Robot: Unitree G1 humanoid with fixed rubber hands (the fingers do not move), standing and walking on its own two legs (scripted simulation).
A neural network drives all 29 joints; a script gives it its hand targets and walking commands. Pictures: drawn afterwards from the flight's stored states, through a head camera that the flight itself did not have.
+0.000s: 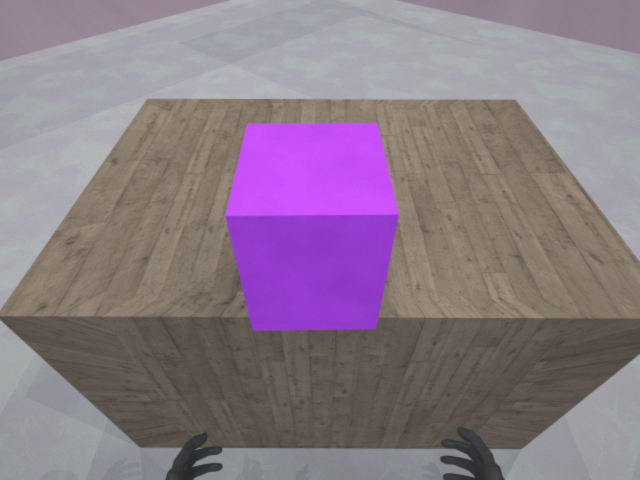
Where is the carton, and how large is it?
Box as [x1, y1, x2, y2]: [225, 123, 398, 330]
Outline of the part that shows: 247,124 225,216 252,329 273,330 375,328 398,216 377,123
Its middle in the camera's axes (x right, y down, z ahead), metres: -0.01 -0.02 +0.60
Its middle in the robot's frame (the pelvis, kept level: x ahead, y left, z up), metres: +0.48 +0.01 +0.06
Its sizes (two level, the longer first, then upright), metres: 0.210 0.200 0.250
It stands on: a pedestal, 0.71 m high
